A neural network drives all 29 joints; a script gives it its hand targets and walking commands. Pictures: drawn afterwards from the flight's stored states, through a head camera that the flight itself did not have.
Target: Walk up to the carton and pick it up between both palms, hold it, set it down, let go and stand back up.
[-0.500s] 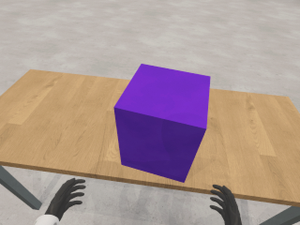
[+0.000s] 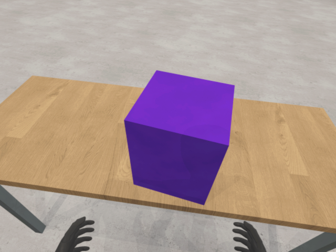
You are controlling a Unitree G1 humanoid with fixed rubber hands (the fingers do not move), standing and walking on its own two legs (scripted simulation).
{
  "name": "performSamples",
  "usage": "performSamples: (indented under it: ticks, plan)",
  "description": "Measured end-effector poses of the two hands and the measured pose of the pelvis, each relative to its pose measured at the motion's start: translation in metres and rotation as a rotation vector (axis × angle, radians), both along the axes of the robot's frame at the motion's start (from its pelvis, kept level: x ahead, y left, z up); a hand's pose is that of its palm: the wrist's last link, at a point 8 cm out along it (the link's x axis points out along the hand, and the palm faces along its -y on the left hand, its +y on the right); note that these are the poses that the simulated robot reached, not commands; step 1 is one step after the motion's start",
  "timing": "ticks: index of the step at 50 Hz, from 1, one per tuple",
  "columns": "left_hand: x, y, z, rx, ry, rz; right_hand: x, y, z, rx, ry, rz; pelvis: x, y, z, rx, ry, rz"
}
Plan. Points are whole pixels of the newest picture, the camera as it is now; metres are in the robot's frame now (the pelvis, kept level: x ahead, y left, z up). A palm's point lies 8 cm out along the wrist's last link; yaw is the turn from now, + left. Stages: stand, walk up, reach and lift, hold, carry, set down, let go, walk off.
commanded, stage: set down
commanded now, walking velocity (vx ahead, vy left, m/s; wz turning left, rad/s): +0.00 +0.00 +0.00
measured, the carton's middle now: (180, 138) +0.43 -0.03 +0.04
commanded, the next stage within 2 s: let go in 0.20 s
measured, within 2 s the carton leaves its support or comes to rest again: neither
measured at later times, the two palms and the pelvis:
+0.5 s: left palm out of the picture +0.16 +0.22 -0.08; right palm out of the picture +0.15 -0.23 -0.08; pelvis -0.01 -0.01 +0.00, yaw +0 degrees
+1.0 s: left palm out of the picture +0.09 +0.27 -0.09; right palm out of the picture +0.10 -0.25 -0.10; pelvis -0.01 +0.01 -0.01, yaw +1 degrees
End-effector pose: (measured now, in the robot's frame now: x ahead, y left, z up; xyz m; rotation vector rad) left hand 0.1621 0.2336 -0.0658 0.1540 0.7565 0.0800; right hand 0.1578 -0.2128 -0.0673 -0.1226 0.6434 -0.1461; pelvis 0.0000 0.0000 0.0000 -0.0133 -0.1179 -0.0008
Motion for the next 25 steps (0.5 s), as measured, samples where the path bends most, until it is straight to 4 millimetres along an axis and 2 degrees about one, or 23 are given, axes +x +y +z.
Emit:
performSamples:
  ticks: [4, 14, 25]
  plan:
    - [-0.005, -0.005, -0.008, 0.009, 0.048, 0.01, -0.003, -0.005, -0.008, -0.009, 0.039, 0.03, 0.0, 0.0, 0.0, 0.001, 0.007, 0.0]
    - [-0.007, -0.009, -0.014, 0.019, 0.072, 0.031, -0.004, -0.015, -0.011, -0.038, 0.067, 0.075, -0.004, -0.004, 0.0, 0.005, 0.009, 0.003]
    - [-0.004, -0.016, -0.014, 0.015, 0.069, 0.026, -0.009, -0.02, -0.011, -0.044, 0.072, 0.07, -0.006, -0.006, -0.001, 0.008, 0.013, -0.003]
